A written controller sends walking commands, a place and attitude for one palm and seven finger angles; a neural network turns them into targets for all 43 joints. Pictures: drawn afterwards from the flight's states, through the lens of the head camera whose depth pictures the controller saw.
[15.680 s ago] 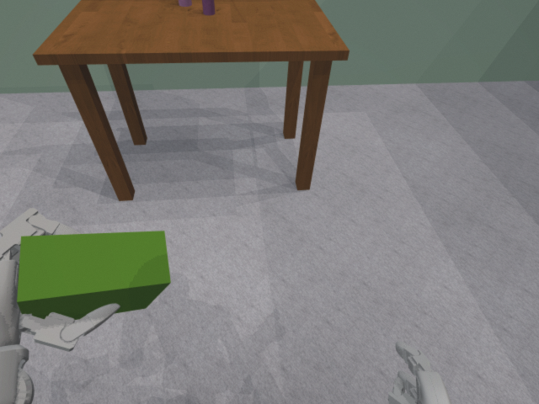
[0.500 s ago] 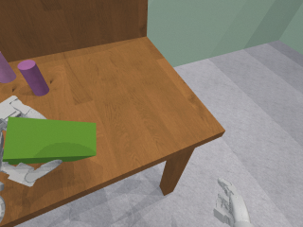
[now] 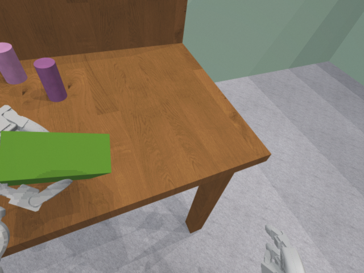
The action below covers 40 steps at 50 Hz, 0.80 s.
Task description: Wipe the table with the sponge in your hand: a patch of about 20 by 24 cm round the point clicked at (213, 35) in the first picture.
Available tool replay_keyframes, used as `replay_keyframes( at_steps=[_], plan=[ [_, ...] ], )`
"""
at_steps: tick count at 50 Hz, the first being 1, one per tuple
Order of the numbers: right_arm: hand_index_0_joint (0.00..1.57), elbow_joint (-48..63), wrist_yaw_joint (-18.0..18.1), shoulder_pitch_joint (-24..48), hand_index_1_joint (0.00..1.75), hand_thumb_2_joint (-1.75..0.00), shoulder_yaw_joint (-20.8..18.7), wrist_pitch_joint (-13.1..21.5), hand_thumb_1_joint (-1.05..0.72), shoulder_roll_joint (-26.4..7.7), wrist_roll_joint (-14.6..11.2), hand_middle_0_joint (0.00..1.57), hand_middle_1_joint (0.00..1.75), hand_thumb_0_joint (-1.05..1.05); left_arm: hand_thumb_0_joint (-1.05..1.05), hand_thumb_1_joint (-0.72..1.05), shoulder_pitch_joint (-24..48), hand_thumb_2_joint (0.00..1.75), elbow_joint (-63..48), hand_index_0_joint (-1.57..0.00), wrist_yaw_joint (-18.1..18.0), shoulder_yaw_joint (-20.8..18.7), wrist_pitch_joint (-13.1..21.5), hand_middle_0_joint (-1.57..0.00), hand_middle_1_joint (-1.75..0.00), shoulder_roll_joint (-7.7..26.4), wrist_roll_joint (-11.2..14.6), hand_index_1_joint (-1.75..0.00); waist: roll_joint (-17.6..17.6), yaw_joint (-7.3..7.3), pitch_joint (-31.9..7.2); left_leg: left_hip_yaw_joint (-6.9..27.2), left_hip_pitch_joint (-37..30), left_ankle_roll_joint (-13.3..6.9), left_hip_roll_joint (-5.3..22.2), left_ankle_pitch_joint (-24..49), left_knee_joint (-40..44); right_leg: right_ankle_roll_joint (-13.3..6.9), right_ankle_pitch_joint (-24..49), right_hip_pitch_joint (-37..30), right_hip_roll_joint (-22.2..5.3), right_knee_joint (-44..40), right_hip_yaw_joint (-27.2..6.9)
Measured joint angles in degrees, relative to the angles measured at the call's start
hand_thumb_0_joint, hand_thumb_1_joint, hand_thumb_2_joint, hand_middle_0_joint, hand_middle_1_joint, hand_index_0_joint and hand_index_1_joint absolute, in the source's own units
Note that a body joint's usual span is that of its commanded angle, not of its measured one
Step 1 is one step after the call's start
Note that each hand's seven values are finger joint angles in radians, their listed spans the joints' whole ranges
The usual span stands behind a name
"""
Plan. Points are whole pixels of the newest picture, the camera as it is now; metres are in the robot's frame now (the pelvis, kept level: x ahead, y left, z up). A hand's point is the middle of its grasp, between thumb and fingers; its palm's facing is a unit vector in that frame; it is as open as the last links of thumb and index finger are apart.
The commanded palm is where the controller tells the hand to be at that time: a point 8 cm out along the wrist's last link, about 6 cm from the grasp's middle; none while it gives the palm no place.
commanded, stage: come to a stop and stand still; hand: left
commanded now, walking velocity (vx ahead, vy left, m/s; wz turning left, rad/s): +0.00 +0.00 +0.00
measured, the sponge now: (71, 160) +0.25 +0.22 +0.15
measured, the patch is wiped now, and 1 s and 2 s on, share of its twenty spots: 0.00 0.00 0.00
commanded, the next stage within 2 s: look again from close up in 0.62 s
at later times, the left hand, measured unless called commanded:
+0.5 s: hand (42, 140) +0.26 +0.26 +0.18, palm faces +0.36 -0.85 -0.38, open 10.1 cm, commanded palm +0.20 +0.30 +0.18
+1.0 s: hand (43, 155) +0.24 +0.26 +0.16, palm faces +0.39 -0.84 -0.37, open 10.1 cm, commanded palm +0.19 +0.29 +0.18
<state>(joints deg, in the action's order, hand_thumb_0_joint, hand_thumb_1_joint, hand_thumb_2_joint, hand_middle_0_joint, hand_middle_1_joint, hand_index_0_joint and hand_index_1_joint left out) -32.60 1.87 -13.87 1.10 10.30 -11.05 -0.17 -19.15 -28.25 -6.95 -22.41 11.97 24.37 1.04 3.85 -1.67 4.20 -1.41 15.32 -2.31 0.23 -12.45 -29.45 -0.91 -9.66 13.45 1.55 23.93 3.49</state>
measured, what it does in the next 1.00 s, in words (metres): stands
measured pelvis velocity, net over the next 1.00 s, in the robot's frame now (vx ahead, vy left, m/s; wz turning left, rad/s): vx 0.03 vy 0.01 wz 0.01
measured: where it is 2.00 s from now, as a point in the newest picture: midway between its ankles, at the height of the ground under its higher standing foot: outside the picture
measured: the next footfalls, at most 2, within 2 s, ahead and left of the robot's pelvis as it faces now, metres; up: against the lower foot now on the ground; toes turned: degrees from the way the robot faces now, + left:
none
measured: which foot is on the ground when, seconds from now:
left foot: down 0.00-1.00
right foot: down 0.00-1.00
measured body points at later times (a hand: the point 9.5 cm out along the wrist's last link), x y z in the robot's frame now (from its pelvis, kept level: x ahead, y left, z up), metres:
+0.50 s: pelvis +0.05 +0.02 +0.00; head +0.07 +0.05 +0.45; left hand +0.24 +0.31 +0.20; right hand +0.24 -0.19 -0.05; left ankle +0.04 +0.09 -0.74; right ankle +0.05 -0.11 -0.74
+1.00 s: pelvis +0.03 +0.01 +0.01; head +0.04 +0.02 +0.46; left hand +0.22 +0.30 +0.18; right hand +0.21 -0.21 -0.06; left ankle +0.04 +0.09 -0.74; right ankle +0.05 -0.11 -0.74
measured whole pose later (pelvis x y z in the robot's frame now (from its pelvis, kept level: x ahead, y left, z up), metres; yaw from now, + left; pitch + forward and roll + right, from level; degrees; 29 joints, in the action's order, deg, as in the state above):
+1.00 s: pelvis +0.03 +0.01 +0.01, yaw +1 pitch -1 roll -1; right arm -32.7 1.8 -11.9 1.0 6.5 -11.1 -0.4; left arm -25.1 -25.6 -6.3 -19.7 11.2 21.1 2.6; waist 0.3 -0.8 1.6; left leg -1.1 11.7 -3.0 -1.5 -12.5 -24.8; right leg 0.1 -9.5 10.0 0.1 20.1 3.5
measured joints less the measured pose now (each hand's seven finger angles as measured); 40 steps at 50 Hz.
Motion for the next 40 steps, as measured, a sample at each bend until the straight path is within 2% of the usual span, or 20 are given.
replay_keyframes(
  at_steps=[3, 6, 10, 14, 20, 24, 28, 35, 40],
  plan=[
    [0.20, -0.4, -0.9, 0.1, 0.30, -0.90, 0.0, 0.3, -0.90, -0.2, -0.1, 0.21, 0.30, 0.02, -0.01, -0.50, -0.7, 1.00, -0.8, -0.74, 0.0, -1.0, 2.2, -0.73, -1.36, -0.6, 0.4, -1.35, -1.3, 0.23, -1.3, -0.5, -0.5, -0.7, -0.8, -0.4, 0.4, 0.6, 1.1, -0.4, -0.7, -0.5, -0.6],
    [0.20, -0.8, -1.4, -0.5, 0.30, -0.90, 0.1, -0.2, -0.90, -0.1, -0.3, 0.21, 0.30, 0.02, -0.01, -0.50, -3.4, 1.01, 1.0, -0.74, 0.7, 0.7, 2.5, -0.73, -1.36, -2.2, 0.4, -1.35, -2.5, 0.21, -3.1, -1.2, -1.3, -1.2, -1.6, -0.6, 1.8, 1.2, 0.2, -0.5, -1.4, -0.7, -1.3],
    [0.20, -1.3, -1.3, -0.4, 0.30, -0.90, 0.7, -1.2, -0.90, 0.9, -0.3, 0.21, 0.30, 0.02, -0.01, -0.50, -5.2, 1.01, 5.6, -0.74, 1.6, 3.0, 0.8, -0.73, -1.36, -3.7, -0.2, -1.35, -2.8, 0.06, -3.5, -1.3, -2.4, -1.7, -2.3, -0.6, 3.3, 1.9, -0.5, -1.1, -2.2, -1.0, -1.6],
    [0.20, -1.6, -1.2, 0.5, 0.30, -0.90, 1.3, -1.5, -0.90, 1.7, 0.0, 0.21, 0.30, 0.02, -0.01, -0.50, -4.2, 1.01, 6.6, -0.74, 1.7, 3.7, -1.2, -0.73, -1.35, -4.4, -0.5, -1.35, -1.7, -0.26, -1.6, -0.8, -3.0, -1.6, -2.4, -1.0, 3.2, 1.9, -1.0, -2.0, -2.2, -1.2, -1.1],
    [0.21, -0.5, -1.5, 2.9, 0.31, -0.90, 0.9, -0.9, -0.90, 1.4, 0.3, 0.21, 0.30, 0.02, -0.01, -0.50, -3.0, 1.01, -0.8, -0.74, 1.1, 3.2, -0.4, -0.73, -1.35, -3.1, 0.0, -1.35, -0.5, -0.07, 0.5, -0.1, -2.9, -1.4, -2.4, -2.0, 2.2, 1.8, -1.8, -2.6, -2.2, -1.0, -0.4],
    [0.21, 0.4, -1.6, 4.2, 0.31, -0.90, 0.1, -1.7, -0.90, 0.9, 0.2, 0.21, 0.30, 0.02, -0.01, -0.50, -4.7, 1.01, -3.5, -0.74, 1.1, 1.6, 1.3, -0.73, -1.35, -1.4, 0.8, -1.35, -1.1, 0.74, -0.5, -0.1, -3.0, -1.4, -2.3, -2.5, 2.1, 1.8, -2.0, -2.8, -2.0, -1.4, -0.4],
    [0.20, 1.1, -1.3, 4.4, 0.30, -0.90, -0.4, -3.2, -0.90, 0.4, -0.2, 0.21, 0.30, 0.02, -0.01, -0.50, -6.7, 1.01, -1.3, -0.74, 1.4, 0.6, 1.1, -0.73, -1.35, -1.0, 1.4, -1.34, -2.1, 1.07, -1.9, -0.3, -3.3, -1.3, -2.3, -2.4, 2.8, 1.9, -1.9, -3.1, -2.1, -2.0, -0.6],
    [0.20, 0.7, -0.4, 3.3, 0.30, -0.90, -0.4, -4.4, -0.90, -0.3, -0.3, 0.21, 0.30, 0.01, -0.01, -0.50, -6.8, 1.01, 3.1, -0.75, 1.4, 2.6, -2.0, -0.73, -1.35, -3.5, 1.5, -1.34, -2.4, 0.20, -2.0, 0.2, -3.8, -1.2, -2.3, -1.6, 3.8, 1.7, -1.4, -3.6, -2.0, -2.8, -0.1],
    [0.20, 0.0, -0.1, 2.6, 0.30, -0.90, -0.2, -3.8, -0.90, -0.3, -0.2, 0.21, 0.30, 0.02, -0.01, -0.50, -5.6, 1.01, 1.2, -0.75, 0.8, 4.3, -1.9, -0.73, -1.35, -4.6, 1.2, -1.34, -2.1, -0.29, -1.4, 0.6, -3.9, -1.0, -2.2, -1.2, 3.7, 1.3, -1.0, -3.8, -1.9, -2.8, 0.3]
  ],
)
